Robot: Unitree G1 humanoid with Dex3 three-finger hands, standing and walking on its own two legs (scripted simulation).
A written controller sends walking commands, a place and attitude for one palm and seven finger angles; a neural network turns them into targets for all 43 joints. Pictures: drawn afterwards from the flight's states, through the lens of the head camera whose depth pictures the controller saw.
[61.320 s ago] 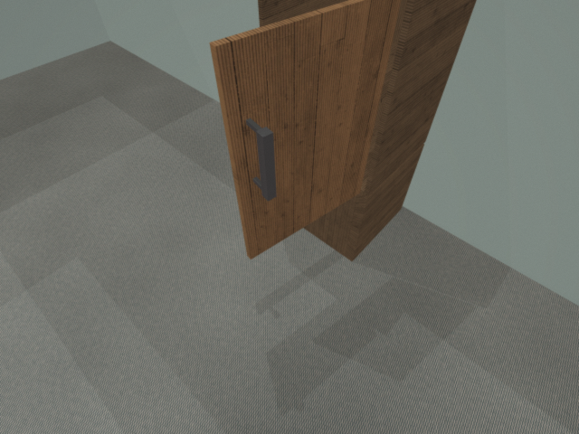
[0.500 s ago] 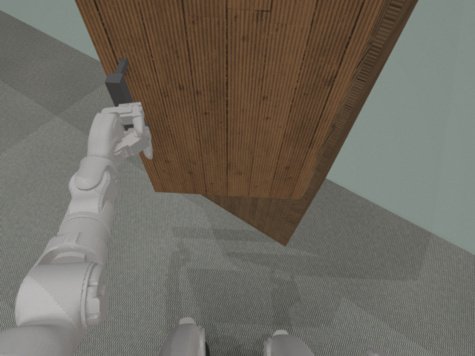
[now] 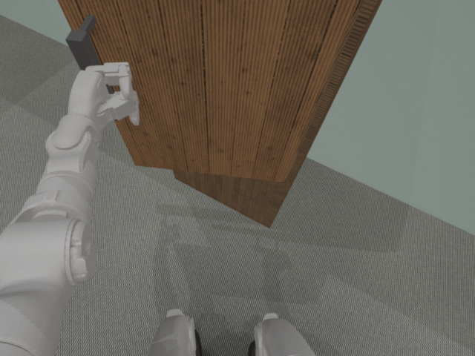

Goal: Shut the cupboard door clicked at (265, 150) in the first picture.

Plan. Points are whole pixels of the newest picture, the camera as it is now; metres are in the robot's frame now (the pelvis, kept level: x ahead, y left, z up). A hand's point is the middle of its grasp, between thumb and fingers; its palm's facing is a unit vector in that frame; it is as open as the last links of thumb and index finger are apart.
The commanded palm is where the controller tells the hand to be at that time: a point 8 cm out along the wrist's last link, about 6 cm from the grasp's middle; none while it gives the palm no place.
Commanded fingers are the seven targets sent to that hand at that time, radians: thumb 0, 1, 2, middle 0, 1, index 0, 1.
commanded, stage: push the door shut along its arc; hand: left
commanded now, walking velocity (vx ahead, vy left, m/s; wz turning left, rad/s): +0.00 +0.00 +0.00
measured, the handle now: (102, 72) +0.58 +0.19 +0.10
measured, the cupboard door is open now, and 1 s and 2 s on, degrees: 23 14 9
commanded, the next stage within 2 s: pull the fist back off the door in 0.92 s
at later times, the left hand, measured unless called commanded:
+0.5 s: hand (162, 74) +0.56 +0.09 +0.11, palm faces -0.31 -0.95 -0.02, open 3.1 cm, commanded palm +0.57 +0.13 +0.10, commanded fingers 0.00 0.90 0.90 -1.30 -1.50 -1.30 -1.50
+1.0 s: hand (171, 61) +0.59 +0.08 +0.11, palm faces -0.37 -0.93 -0.02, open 3.2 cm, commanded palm +0.63 +0.08 +0.10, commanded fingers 0.00 0.90 0.90 -1.30 -1.50 -1.30 -1.50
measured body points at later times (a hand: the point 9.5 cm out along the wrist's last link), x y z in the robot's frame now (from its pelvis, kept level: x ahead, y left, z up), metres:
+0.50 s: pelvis +0.01 +0.00 -0.02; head +0.15 +0.00 +0.41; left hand +0.57 +0.14 +0.11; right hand -0.02 -0.27 -0.12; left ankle +0.07 +0.11 -0.66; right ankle +0.01 -0.11 -0.66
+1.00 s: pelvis +0.00 +0.00 -0.04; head +0.18 +0.02 +0.38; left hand +0.61 +0.13 +0.11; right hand -0.04 -0.27 -0.13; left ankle +0.07 +0.11 -0.66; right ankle +0.01 -0.11 -0.66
